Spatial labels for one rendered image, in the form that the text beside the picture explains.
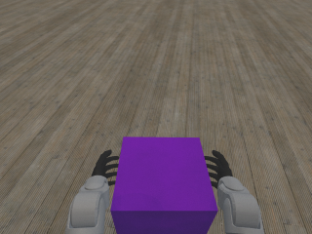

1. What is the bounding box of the robot left hand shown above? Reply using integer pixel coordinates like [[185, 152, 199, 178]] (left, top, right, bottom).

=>
[[92, 149, 120, 186]]

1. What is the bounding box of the robot left forearm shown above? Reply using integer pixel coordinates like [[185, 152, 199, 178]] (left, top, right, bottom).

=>
[[64, 175, 110, 234]]

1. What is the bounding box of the robot right forearm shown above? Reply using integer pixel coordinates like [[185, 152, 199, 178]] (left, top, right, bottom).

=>
[[217, 175, 264, 234]]

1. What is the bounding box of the robot right hand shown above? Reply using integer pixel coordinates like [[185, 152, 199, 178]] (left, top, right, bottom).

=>
[[204, 150, 233, 189]]

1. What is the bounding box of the carton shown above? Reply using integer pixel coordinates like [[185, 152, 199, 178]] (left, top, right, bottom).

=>
[[110, 136, 218, 234]]

